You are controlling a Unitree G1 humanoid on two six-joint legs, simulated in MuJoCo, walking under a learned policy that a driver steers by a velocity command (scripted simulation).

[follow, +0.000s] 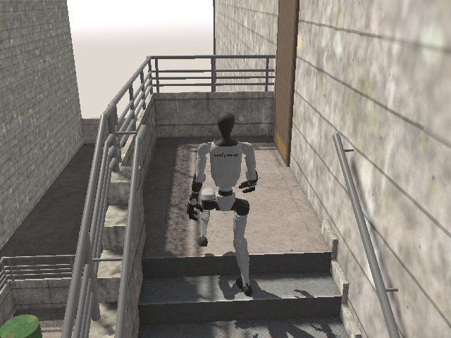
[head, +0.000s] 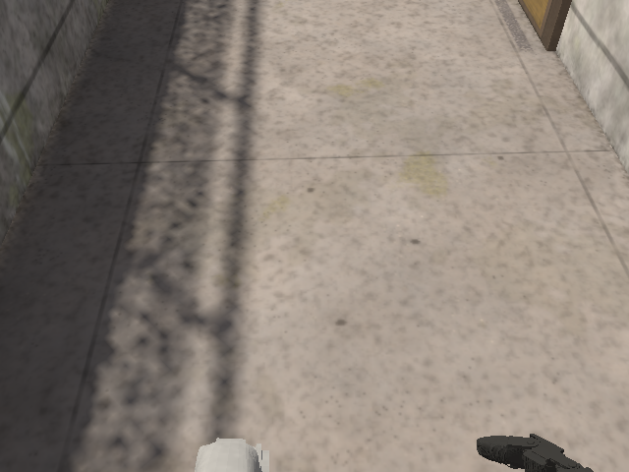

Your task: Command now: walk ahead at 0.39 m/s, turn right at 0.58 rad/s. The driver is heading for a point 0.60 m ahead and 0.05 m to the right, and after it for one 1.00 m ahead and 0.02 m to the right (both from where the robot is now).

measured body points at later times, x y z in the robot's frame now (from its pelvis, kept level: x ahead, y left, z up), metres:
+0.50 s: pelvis +0.19 +0.09 +0.17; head +0.17 +0.11 +0.62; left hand +0.42 +0.24 +0.07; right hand +0.10 -0.10 +0.02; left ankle +0.19 +0.22 -0.56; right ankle +0.27 -0.08 -0.41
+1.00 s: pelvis +0.41 -0.08 +0.18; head +0.40 -0.11 +0.63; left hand +0.57 +0.12 +0.07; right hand +0.43 -0.38 +0.07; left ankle +0.55 +0.08 -0.44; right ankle +0.37 -0.13 -0.56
